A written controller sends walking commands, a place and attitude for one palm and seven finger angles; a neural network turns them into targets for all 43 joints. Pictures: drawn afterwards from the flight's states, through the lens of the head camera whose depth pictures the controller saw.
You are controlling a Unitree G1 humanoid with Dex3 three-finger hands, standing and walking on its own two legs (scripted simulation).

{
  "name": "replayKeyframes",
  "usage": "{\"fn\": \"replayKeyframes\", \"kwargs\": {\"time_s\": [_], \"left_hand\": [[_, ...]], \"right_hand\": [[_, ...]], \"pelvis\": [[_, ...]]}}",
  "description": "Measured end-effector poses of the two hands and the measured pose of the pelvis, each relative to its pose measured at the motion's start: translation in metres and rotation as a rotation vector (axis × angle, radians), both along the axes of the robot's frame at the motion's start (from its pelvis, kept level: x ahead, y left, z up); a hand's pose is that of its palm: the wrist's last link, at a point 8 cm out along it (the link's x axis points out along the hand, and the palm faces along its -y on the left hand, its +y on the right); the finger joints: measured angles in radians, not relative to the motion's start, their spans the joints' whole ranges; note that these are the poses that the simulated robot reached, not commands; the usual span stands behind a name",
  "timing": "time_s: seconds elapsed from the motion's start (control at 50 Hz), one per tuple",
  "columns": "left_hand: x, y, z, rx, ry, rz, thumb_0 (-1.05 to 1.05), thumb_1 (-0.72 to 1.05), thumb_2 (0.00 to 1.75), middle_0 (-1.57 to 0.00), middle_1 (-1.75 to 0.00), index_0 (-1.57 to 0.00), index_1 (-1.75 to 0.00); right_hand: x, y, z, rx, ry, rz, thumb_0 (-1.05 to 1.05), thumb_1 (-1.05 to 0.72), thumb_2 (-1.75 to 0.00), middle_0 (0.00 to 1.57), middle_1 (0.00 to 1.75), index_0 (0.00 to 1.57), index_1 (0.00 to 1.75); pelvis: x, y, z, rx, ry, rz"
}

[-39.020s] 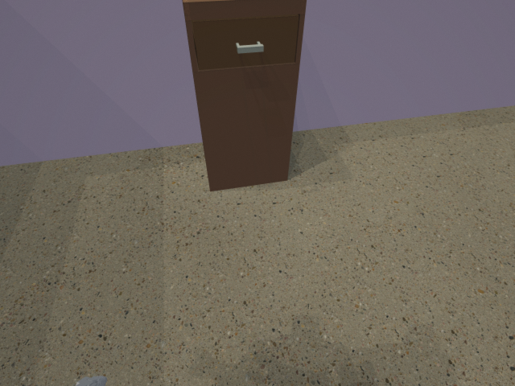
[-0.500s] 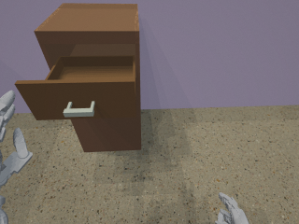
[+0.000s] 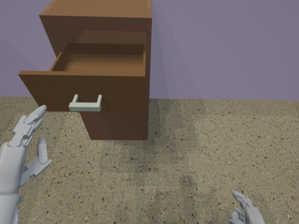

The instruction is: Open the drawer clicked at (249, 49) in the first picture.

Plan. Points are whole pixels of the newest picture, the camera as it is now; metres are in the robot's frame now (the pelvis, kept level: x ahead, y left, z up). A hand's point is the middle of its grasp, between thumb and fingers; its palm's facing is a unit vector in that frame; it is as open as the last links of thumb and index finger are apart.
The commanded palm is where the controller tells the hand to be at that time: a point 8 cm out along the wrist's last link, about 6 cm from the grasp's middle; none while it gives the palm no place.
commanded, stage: let the arm hang, fingers relaxed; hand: left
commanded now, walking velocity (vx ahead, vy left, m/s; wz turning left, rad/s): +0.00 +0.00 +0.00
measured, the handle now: (86, 102) +0.49 +0.24 +0.02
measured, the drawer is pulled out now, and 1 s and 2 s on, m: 0.30 0.30 0.30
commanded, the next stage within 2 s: look to check the result in 1.04 s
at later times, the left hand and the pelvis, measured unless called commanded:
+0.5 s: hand out of the picture -0.05 +0.19 -0.16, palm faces +0.01 -0.97 -0.26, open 7.2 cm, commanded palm none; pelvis -0.01 -0.01 +0.01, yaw +1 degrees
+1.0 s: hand out of the picture +0.00 +0.15 -0.16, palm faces +0.00 -0.98 -0.21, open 7.3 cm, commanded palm none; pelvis -0.02 -0.03 +0.01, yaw +0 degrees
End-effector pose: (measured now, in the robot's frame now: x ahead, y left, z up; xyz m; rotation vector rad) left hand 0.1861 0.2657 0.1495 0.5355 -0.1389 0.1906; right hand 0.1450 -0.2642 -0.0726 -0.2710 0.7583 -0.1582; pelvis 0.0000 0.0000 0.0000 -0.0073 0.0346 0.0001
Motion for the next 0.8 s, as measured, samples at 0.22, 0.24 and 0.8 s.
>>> {"fn": "replayKeyframes", "kwargs": {"time_s": [0.22, 0.24, 0.8], "left_hand": [[-0.099, -0.045, -0.268, -0.364, 1.174, 0.203, 0.01, 0.91, 0.90, -0.19, -0.30, -0.20, -0.30], [-0.118, -0.054, -0.276, -0.388, 1.243, 0.206, 0.01, 0.91, 0.90, -0.19, -0.30, -0.20, -0.30], [-0.198, -0.058, -0.279, -0.402, 1.429, 0.377, 0.00, 0.91, 0.90, -0.20, -0.30, -0.20, -0.30]], "right_hand": [[-0.047, 0.025, -0.051, 0.114, 0.260, -0.020, 0.00, -0.91, -0.89, 0.20, 0.30, 0.20, 0.30], [-0.057, 0.025, -0.053, 0.117, 0.299, -0.030, 0.00, -0.91, -0.89, 0.20, 0.30, 0.20, 0.30], [-0.175, 0.030, -0.074, 0.180, 0.629, -0.137, 0.00, -0.91, -0.89, 0.20, 0.30, 0.20, 0.30]], "pelvis": [[-0.003, -0.007, -0.007, 0.030, -0.044, 0.003], [-0.003, -0.008, -0.005, 0.026, -0.047, 0.003], [-0.016, -0.022, 0.008, 0.012, -0.080, 0.000]]}}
